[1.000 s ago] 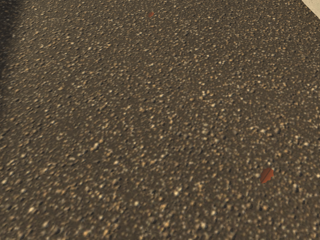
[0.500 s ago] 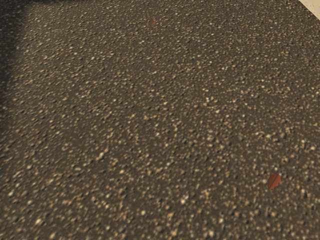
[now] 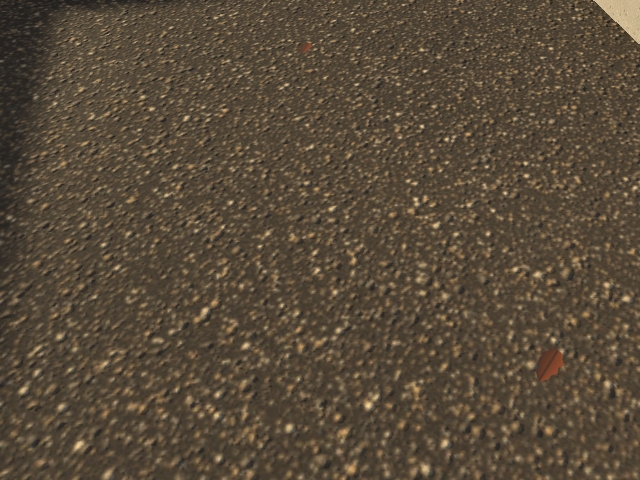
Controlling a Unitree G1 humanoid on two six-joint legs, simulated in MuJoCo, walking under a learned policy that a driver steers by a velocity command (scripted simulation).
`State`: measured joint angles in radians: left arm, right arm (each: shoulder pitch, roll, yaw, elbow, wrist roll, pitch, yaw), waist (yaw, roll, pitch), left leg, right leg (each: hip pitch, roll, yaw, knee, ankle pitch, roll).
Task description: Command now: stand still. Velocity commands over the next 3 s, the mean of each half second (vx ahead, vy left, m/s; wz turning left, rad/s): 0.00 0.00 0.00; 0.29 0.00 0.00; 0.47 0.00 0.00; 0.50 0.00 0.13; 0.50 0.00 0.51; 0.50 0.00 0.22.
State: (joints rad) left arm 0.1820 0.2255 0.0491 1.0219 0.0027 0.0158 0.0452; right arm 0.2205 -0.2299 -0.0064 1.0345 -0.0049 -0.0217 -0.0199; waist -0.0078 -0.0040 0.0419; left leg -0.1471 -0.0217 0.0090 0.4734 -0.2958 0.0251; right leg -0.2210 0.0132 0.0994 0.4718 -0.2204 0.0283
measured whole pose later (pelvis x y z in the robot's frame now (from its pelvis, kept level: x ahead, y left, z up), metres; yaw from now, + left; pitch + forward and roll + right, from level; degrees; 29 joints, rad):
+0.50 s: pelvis +0.00 +0.01 +0.00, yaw +0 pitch -1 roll +0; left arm 0.20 0.21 0.03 1.12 0.00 0.01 0.05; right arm 0.28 -0.21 0.00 1.06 0.00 -0.02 -0.02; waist 0.00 -0.01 0.04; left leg -0.15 -0.04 0.01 0.46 -0.29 0.04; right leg -0.22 0.00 0.10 0.45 -0.21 0.04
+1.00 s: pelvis +0.13 -0.06 +0.01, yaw +0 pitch +1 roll +0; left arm 0.37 0.20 0.02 1.10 0.00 -0.11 -0.02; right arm 0.25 -0.28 -0.05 0.94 0.03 -0.09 0.00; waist 0.03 0.04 -0.02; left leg -0.53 0.07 0.00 1.10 -0.22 0.07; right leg -0.10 0.03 -0.05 0.33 -0.25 -0.05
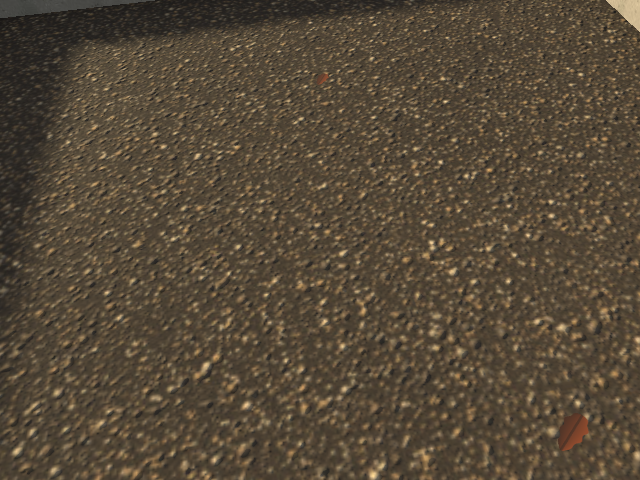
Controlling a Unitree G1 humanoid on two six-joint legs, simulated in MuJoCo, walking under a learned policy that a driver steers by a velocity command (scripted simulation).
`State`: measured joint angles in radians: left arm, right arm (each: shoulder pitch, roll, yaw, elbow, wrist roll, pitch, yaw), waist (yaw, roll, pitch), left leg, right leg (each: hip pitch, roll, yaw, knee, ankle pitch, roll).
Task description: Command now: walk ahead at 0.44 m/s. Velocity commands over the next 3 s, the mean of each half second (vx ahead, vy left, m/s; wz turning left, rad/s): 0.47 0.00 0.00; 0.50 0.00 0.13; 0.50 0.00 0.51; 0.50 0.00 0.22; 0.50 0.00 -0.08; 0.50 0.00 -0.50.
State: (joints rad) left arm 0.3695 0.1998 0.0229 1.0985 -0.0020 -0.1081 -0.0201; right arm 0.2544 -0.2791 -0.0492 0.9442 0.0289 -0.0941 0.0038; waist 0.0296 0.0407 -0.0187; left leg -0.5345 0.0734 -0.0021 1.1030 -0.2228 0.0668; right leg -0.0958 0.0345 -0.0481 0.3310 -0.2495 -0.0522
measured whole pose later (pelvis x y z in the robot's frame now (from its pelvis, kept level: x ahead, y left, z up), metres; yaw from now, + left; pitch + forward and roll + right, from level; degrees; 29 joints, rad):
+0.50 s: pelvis +0.28 +0.06 -0.01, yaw +0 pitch +0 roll +1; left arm 0.24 0.27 0.05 0.97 -0.02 -0.10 0.01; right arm 0.23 -0.24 -0.05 0.94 0.00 -0.10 0.04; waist -0.02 -0.03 0.04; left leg -0.25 -0.07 0.08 0.37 -0.13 0.08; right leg -0.50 -0.09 0.04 1.18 -0.30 -0.05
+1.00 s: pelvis +0.58 -0.01 -0.01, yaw +5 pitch +1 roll +0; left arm 0.15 0.24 0.06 0.89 0.01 -0.11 -0.02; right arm 0.32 -0.27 -0.06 0.97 0.04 -0.07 -0.01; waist -0.01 0.04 0.03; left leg -0.43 0.05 -0.05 1.17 -0.36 0.05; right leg -0.32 -0.01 -0.10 0.45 -0.16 -0.04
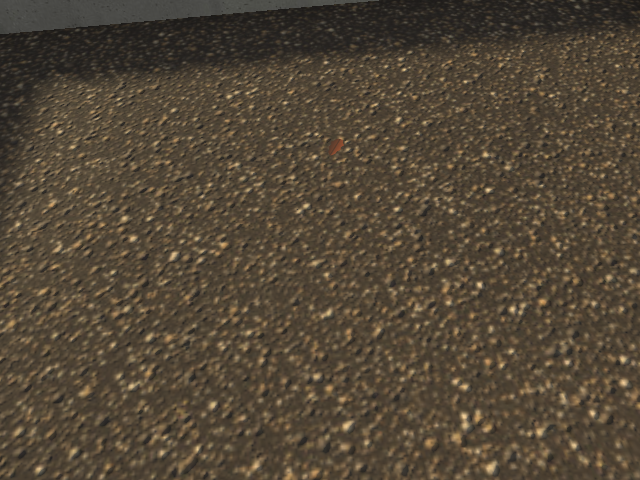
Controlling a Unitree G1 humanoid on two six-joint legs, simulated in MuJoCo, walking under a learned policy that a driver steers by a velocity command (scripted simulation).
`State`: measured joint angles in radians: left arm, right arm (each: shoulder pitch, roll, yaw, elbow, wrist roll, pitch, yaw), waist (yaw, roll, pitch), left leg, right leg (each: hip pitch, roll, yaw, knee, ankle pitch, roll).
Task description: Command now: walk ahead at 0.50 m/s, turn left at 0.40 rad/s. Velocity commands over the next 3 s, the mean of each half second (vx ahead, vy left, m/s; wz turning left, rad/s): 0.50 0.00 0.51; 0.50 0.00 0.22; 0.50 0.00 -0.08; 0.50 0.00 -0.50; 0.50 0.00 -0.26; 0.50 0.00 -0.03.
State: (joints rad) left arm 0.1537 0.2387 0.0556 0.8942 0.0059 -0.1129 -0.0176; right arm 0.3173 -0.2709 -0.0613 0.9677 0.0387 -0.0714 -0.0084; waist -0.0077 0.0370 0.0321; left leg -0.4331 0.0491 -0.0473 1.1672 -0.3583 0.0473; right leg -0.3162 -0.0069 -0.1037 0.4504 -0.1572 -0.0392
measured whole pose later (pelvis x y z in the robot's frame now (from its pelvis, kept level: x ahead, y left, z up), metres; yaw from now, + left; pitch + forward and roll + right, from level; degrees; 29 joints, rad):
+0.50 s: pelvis +0.27 +0.08 -0.02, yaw +17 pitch +1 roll -1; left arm 0.22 0.28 0.07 0.89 -0.03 -0.11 0.01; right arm 0.16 -0.27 -0.09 0.78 0.02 -0.05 0.04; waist 0.00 -0.01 0.07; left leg -0.43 -0.07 0.04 0.60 -0.20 0.10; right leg -0.30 -0.05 -0.01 1.22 -0.45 0.01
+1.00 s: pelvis +0.57 +0.12 -0.01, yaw +22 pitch +2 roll +0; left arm 0.07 0.26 0.05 0.80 -0.01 -0.12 -0.04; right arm 0.36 -0.27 -0.06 0.88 0.02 -0.06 -0.01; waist -0.04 0.01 0.02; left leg -0.19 -0.05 -0.10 0.99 -0.49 0.05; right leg -0.46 0.03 -0.05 0.54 -0.14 -0.06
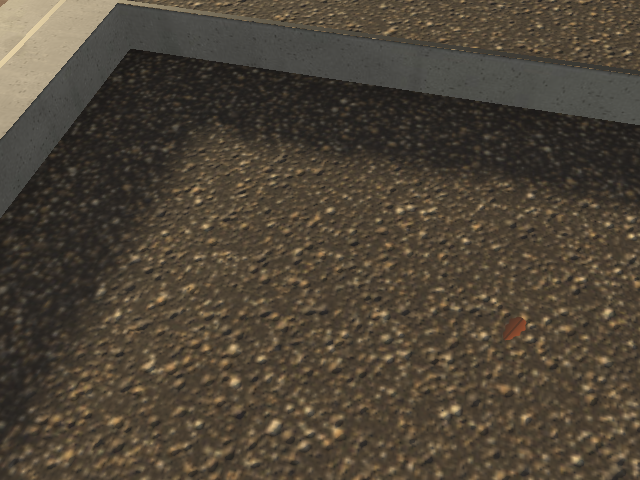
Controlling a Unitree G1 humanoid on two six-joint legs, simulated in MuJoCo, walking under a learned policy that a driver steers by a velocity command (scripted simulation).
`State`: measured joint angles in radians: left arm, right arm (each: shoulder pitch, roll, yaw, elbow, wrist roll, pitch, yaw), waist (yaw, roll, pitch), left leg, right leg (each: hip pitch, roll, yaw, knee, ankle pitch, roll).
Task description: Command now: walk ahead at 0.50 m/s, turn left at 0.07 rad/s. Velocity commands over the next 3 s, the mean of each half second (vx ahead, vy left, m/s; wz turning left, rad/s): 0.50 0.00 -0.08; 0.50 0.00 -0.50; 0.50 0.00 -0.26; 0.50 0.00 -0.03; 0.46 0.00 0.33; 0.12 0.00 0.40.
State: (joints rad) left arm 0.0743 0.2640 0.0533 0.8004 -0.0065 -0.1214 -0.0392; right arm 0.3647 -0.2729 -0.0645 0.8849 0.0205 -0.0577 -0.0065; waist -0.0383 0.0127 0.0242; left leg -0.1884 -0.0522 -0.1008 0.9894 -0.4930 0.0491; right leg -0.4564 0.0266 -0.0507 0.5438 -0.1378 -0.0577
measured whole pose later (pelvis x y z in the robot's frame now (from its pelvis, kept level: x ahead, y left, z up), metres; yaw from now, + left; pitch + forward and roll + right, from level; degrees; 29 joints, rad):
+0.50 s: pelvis +0.27 +0.04 +0.00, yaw -5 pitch +3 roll -1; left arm 0.40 0.29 0.06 0.94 -0.02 -0.06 0.00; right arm 0.02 -0.24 -0.05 0.73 0.00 -0.11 0.02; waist 0.07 -0.02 0.02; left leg -0.48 0.02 0.02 0.54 -0.11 0.03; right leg -0.14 0.00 0.06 0.73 -0.47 -0.02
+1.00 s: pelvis +0.52 -0.04 -0.01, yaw -22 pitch +2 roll +2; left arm 0.08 0.28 0.08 0.69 -0.03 -0.02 -0.05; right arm 0.30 -0.29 -0.09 0.90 0.01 -0.05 -0.02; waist -0.04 -0.02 0.04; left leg 0.01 0.12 0.27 0.62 -0.47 -0.06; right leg -0.52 -0.01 -0.07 0.64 -0.16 -0.11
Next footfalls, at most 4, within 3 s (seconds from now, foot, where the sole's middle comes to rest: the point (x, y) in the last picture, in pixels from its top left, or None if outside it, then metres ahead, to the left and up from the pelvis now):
0.46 left None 0.42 0.15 -0.76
0.98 right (406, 397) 0.63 -0.17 -0.76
1.52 left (363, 257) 1.01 -0.11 -0.76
2.06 right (490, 207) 1.16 -0.47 -0.76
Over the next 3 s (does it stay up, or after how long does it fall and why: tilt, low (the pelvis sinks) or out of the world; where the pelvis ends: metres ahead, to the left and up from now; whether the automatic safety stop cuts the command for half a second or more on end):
stays up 1.39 -0.43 0.01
